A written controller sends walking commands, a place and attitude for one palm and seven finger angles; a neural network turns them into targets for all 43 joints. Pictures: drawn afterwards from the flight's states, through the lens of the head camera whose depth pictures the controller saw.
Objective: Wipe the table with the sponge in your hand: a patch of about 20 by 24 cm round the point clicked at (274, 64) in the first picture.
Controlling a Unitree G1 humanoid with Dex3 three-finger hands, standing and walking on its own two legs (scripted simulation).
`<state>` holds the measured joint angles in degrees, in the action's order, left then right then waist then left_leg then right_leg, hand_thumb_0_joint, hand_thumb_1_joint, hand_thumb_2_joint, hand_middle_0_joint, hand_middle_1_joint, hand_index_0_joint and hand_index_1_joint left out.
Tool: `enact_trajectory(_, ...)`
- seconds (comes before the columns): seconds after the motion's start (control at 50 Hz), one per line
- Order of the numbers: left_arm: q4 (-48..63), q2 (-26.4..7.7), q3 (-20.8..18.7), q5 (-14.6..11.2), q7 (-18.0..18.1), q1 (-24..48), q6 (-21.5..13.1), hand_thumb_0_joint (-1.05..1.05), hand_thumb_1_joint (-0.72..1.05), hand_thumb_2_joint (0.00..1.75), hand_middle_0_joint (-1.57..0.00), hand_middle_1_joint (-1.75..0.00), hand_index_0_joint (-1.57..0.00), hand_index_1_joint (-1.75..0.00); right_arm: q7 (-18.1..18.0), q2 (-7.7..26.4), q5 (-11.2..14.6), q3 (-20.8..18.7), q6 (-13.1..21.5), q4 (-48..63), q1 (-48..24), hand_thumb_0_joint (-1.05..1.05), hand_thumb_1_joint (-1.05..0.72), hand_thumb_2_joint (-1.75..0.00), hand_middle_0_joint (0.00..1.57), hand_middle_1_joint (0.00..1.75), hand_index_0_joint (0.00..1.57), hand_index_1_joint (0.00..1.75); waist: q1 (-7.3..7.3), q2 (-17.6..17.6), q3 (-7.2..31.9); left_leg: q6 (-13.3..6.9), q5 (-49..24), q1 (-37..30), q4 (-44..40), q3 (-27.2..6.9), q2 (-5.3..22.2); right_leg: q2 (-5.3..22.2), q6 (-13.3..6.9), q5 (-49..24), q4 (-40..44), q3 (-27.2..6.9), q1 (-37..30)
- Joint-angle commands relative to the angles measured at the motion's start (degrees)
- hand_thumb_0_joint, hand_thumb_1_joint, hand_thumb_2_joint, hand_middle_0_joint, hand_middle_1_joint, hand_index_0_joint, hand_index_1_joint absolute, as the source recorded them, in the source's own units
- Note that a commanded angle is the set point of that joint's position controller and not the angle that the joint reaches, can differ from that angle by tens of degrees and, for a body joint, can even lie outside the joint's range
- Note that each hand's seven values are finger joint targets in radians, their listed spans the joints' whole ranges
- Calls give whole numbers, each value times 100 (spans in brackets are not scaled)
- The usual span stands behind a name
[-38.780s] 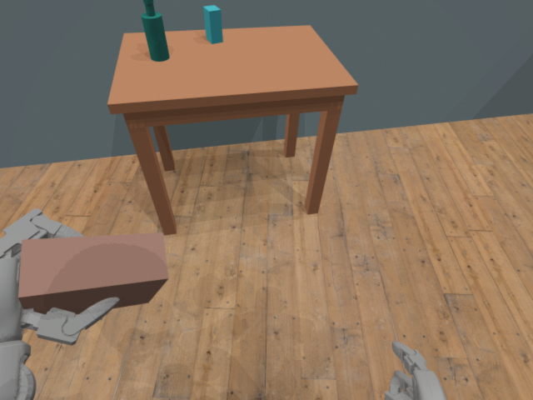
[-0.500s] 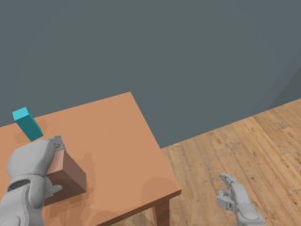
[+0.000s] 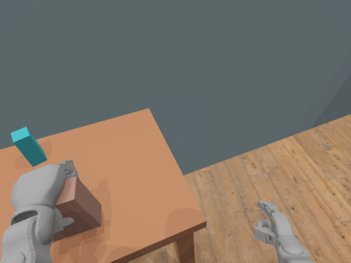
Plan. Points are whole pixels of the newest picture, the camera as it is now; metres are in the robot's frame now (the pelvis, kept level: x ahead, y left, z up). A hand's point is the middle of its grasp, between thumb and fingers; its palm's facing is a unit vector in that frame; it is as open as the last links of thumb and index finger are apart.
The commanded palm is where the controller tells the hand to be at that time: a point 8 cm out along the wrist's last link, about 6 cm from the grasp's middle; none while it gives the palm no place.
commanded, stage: step back with the hand held close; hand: left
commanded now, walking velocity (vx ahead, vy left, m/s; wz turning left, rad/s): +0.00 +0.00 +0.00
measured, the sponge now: (68, 215) +0.18 +0.28 +0.05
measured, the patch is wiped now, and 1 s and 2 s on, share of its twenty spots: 0.95 0.95 0.95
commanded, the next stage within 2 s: stop stepping back and stand still in 1.36 s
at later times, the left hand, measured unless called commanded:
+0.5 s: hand (49, 197) +0.17 +0.26 +0.15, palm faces +0.37 -0.84 -0.40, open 9.5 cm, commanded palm +0.12 +0.30 +0.17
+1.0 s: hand (27, 229) +0.11 +0.26 +0.15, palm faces +0.35 -0.84 -0.41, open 9.5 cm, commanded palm +0.06 +0.30 +0.17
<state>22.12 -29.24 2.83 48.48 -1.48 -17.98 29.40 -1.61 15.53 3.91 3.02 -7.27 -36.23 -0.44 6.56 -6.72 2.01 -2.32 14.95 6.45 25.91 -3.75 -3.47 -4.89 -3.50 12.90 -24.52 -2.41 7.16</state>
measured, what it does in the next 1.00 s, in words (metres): steps on the spot: right foot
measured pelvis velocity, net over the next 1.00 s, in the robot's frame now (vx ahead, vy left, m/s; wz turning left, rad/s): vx -0.09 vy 0.02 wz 0.01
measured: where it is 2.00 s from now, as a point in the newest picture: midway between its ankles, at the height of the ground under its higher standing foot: outside the picture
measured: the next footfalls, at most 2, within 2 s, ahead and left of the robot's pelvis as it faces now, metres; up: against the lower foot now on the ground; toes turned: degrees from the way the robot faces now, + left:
right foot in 0.70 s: -0.02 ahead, -0.10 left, +0.00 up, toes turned +4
left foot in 1.22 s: -0.12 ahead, +0.17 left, +0.00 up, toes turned +4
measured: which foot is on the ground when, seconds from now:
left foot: down 0.00-1.00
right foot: down 0.00-0.62, up 0.64-0.68, down 0.70-1.00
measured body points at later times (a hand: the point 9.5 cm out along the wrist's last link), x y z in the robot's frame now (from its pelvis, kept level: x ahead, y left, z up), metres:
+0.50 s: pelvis -0.03 +0.01 -0.01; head -0.03 +0.03 +0.43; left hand +0.14 +0.30 +0.17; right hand +0.11 -0.25 -0.10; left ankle -0.01 +0.10 -0.74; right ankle +0.01 -0.08 -0.74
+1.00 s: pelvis -0.09 +0.02 -0.02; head -0.09 +0.04 +0.43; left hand +0.08 +0.30 +0.18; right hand +0.10 -0.20 -0.08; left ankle -0.01 +0.10 -0.74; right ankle -0.06 -0.10 -0.74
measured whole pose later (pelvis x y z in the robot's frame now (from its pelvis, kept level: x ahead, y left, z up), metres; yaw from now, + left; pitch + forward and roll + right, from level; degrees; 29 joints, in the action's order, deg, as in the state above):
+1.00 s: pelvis -0.09 +0.02 -0.02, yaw +1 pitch +2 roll -3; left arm 33.3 -23.0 -19.5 -2.4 5.7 -28.7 -5.2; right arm -3.3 11.6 0.4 2.0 1.2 -31.2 9.6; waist 0.7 -0.7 2.4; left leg -3.1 11.0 27.3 36.3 -4.2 -2.7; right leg -4.5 -0.5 14.1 -32.6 -0.7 20.2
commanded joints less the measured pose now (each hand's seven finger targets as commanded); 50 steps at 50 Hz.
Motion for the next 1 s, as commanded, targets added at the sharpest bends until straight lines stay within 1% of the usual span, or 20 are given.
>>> enact_trajectory(0.0,1201,-1277,-964,293,305,979,-85,0,10,130,-120,-160,-120,-160,-49,496,26,-192,314,1128,-1520,0,-90,-90,20,30,20,30,20,155,679,-74,-1370,158,-326,-272,171,269,-130,-961,348,-545,-368)
enact_trajectory(0.08,542,-1260,-896,341,328,1410,-40,0,10,130,-120,-160,-120,-160,-100,529,27,-150,276,978,-1452,0,-90,-90,20,30,20,30,-92,432,382,-63,-1163,274,-321,-184,168,280,-96,-735,431,-435,-115)
enact_trajectory(0.1,1993,-529,-2074,-4686,566,3094,-1537,0,10,130,-120,-160,-120,-160,-149,290,1,-184,422,2381,-337,0,-90,-90,20,30,20,30,-697,804,-1165,-115,-138,460,-108,-551,131,464,-65,-692,904,-1018,1042)
enact_trajectory(0.12,872,-1264,-2623,-4867,678,1473,-2081,0,10,130,-120,-160,-120,-160,-215,464,-148,-151,546,1818,-99,0,-90,-90,20,30,20,30,-419,1488,-325,-190,-168,439,179,-654,199,639,-102,-525,845,-1155,1022)
enact_trajectory(0.14,516,-535,-2093,-4908,616,665,-2291,0,10,130,-120,-160,-120,-160,-207,332,-187,-128,543,1700,-139,0,-90,-90,20,30,20,30,-430,1351,-282,-174,-400,383,185,-616,121,672,-133,-720,719,-912,1059)
enact_trajectory(0.16,1065,-707,-2583,-5142,713,382,-2497,0,10,130,-120,-160,-120,-160,-239,396,-89,-289,472,1790,344,0,-90,-90,20,30,20,30,-431,1613,111,-122,-612,286,388,-673,282,1013,-26,-935,712,-908,850)
enact_trajectory(0.22,2108,-539,-2701,-5334,857,-557,-2979,0,10,130,-120,-160,-120,-160,-297,407,-112,-331,439,1721,475,0,-90,-90,20,30,20,30,-540,787,1152,-84,-1118,322,766,-536,484,1486,-49,-1572,250,-790,419)
enact_trajectory(0.28,2720,-528,-2855,-5389,1006,-1187,-3249,0,10,130,-120,-160,-120,-160,-325,458,-152,-391,408,1657,538,0,-90,-90,20,30,20,30,-622,162,1473,-48,-1607,671,991,-568,651,1617,-79,-2095,-118,-744,340)
enact_trajectory(0.3,2756,-693,-3041,-5392,1065,-1212,-3291,0,10,130,-120,-160,-120,-160,-341,492,-168,-414,401,1568,603,0,-90,-90,20,30,20,30,-654,143,1430,-29,-1679,776,996,-671,715,1607,-99,-2084,-197,-759,388)
enact_trajectory(0.38,2578,-538,-2969,-5378,1120,-1030,-3401,0,10,130,-120,-160,-120,-160,-379,509,-156,-499,449,1481,623,0,-90,-90,20,30,20,30,-742,487,1131,8,-1354,1134,1119,-808,775,1590,-121,-1809,-267,-715,777)
enact_trajectory(0.46,2163,-441,-2894,-5341,1126,-815,-3435,0,10,130,-120,-160,-120,-160,-407,588,-162,-518,539,1412,646,0,-90,-90,20,30,20,30,-718,585,665,-92,-353,1614,688,-1073,876,1280,-39,-437,-270,-509,1086)
enact_trajectory(0.52,2117,-289,-2736,-5280,1105,-786,-3491,0,10,130,-120,-160,-120,-160,-394,620,-168,-480,617,1420,614,0,-90,-90,20,30,20,30,-695,226,356,-212,706,2134,23,-1379,1006,917,57,324,-497,-274,1063)
enact_trajectory(0.6,2386,-371,-2865,-5082,1069,-521,-3651,0,10,130,-120,-160,-120,-160,-381,722,-260,-513,819,1497,477,0,-90,-90,20,30,20,30,-612,-479,204,-549,2267,3587,-1131,-2058,1383,289,313,322,-1565,-79,-79)
enact_trajectory(0.7,2330,-412,-3007,-5008,975,-451,-3776,0,10,130,-120,-160,-120,-160,-342,669,-364,-522,1044,1397,585,0,-90,-90,20,30,20,30,-577,-50,296,-572,1434,3254,-875,-1879,1374,231,348,181,-1236,-98,-157)
enact_trajectory(0.74,2201,-221,-2877,-5061,911,-465,-3852,0,10,130,-120,-160,-120,-160,-317,569,-356,-473,1087,1306,623,0,-90,-90,20,30,20,30,-602,200,390,-437,284,2566,-524,-1686,1275,331,284,-198,-691,-90,160)
enact_trajectory(0.78,2202,-162,-2776,-5135,881,-468,-3855,0,10,130,-120,-160,-120,-160,-290,505,-297,-481,1097,1239,619,0,-90,-90,20,30,20,30,-616,232,873,-224,-932,1701,-95,-1355,1183,517,198,-433,-562,-139,451)
enact_trajectory(0.82,2175,-60,-2735,-5175,866,-790,-3848,0,10,130,-120,-160,-120,-160,-275,488,-294,-494,1093,1264,610,0,-90,-90,20,30,20,30,-606,-98,1069,-213,-776,1394,-192,-1282,1202,453,216,83,-754,-70,660)
enact_trajectory(0.88,2402,-165,-2868,-5137,868,-802,-3877,0,10,130,-120,-160,-120,-160,-259,514,-339,-486,1112,1319,527,0,-90,-90,20,30,20,30,-593,-355,969,-372,-94,2032,-431,-1385,1326,367,304,262,-881,-93,328)
enact_trajectory(0.94,2442,-229,-2909,-5080,866,-561,-3863,0,10,130,-120,-160,-120,-160,-286,503,-334,-493,1092,1350,461,0,-90,-90,20,30,20,30,-613,203,649,-369,1171,2831,-171,-1268,1218,571,231,-120,-727,-321,153)
enact_trajectory(0.98,2406,-283,-2860,-5109,905,-383,-3864,0,10,130,-120,-160,-120,-160,-304,438,-296,-530,1061,1388,491,0,-90,-90,20,30,20,30,-682,1025,505,-136,1787,2769,894,-855,751,1321,-116,-93,-77,-1164,848)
